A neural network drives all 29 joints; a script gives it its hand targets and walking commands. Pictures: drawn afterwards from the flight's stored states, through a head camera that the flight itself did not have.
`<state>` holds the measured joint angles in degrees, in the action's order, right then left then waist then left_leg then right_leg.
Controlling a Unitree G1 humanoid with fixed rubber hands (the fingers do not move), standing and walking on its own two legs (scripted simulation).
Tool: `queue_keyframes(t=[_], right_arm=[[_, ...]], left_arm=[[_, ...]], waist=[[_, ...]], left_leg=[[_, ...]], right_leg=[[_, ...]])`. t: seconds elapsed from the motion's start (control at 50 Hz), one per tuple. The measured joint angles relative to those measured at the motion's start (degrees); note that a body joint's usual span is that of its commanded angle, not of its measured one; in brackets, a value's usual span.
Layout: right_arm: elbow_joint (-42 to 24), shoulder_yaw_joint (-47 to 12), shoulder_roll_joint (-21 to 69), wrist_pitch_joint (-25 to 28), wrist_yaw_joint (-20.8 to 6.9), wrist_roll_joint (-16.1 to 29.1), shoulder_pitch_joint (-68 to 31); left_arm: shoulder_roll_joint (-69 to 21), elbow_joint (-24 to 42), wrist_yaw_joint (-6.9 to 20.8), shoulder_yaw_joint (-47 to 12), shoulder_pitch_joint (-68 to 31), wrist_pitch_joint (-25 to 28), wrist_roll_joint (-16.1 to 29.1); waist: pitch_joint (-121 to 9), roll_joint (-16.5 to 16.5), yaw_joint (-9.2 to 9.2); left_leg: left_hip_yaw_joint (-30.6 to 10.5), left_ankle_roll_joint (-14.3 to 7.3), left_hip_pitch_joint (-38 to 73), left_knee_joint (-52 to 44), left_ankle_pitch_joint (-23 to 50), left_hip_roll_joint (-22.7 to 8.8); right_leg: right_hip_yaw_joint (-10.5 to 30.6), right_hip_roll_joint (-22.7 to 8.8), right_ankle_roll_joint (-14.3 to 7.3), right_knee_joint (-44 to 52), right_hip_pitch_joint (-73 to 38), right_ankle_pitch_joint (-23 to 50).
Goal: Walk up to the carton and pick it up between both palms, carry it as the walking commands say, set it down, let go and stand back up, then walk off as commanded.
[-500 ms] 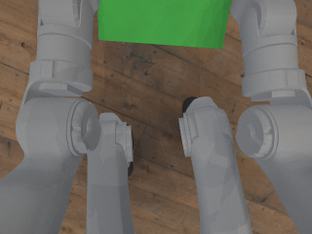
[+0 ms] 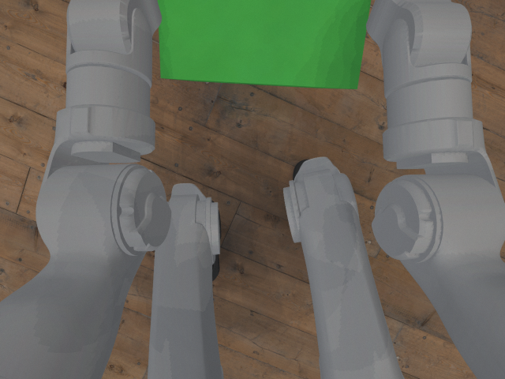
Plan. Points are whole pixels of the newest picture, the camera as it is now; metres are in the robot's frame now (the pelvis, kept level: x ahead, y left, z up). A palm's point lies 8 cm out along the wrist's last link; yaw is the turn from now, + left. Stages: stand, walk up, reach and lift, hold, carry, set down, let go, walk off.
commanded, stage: reach and lift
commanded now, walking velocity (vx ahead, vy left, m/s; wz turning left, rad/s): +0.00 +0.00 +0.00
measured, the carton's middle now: out of the picture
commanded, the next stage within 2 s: none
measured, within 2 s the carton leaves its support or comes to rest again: neither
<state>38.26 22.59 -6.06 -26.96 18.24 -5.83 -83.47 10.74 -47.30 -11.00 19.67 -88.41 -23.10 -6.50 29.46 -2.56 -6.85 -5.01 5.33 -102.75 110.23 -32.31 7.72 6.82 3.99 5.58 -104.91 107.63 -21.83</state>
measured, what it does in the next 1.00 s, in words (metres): rises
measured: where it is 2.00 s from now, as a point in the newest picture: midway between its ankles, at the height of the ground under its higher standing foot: (261, 236)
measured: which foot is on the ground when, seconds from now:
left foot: down 0.00-1.00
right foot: down 0.00-1.00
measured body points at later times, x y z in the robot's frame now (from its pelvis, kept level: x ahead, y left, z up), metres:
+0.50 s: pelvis -0.01 +0.01 +0.04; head +0.32 -0.03 +0.34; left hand +0.58 +0.09 -0.04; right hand +0.52 -0.20 -0.04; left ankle +0.13 +0.14 -0.43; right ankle +0.18 -0.14 -0.43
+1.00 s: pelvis +0.00 +0.00 +0.10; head +0.29 -0.05 +0.42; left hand +0.56 +0.08 +0.03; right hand +0.50 -0.21 +0.02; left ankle +0.13 +0.14 -0.43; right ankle +0.18 -0.14 -0.43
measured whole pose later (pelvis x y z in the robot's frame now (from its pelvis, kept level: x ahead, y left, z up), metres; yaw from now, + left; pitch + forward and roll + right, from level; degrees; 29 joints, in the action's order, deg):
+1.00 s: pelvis +0.00 +0.00 +0.10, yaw -1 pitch +15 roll +2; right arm 32.0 20.8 -1.2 -29.5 20.6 -5.5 -71.1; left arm 7.9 -43.9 -8.9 20.1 -77.2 -24.8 -6.9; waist 29.9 -1.9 -6.1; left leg -5.3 4.2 -78.7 92.0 -28.6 7.3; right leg 8.2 4.2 5.3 -88.0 83.2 -19.9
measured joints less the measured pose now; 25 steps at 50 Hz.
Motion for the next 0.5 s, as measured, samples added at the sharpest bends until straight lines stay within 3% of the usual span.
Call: queue_keyframes(t=[0.12, 0.32, 0.5], right_arm=[[-1.14, -0.05, 1.29, -0.77, 0.82, -0.55, 1.16], [-7.20, -2.32, 1.74, -2.16, 1.33, 1.82, 8.08], [-1.00, 0.24, 2.60, -0.42, 0.06, -1.28, 4.51]], left_arm=[[-0.29, 0.23, 1.46, 1.82, 1.18, -0.13, -1.35], [-1.35, 5.17, -0.43, -3.27, 7.42, -0.94, 2.82], [-1.21, 3.15, 0.30, -0.46, 7.04, -0.62, 0.42]], waist=[[0.64, -0.02, 0.11], [0.62, 0.15, 0.23], [0.34, 0.15, 0.18]], left_leg=[[0.04, -0.38, 3.13, -2.27, 0.10, 0.08], [0.17, -0.73, 7.42, -5.70, 0.70, 0.10], [-0.35, -1.02, 10.25, -7.88, 2.16, 0.25]], right_leg=[[0.18, -0.09, -0.09, 1.87, -3.08, -0.20], [0.62, -0.18, 0.42, 5.39, -7.87, -0.19], [0.39, -0.21, 0.51, 8.21, -11.42, 1.02]])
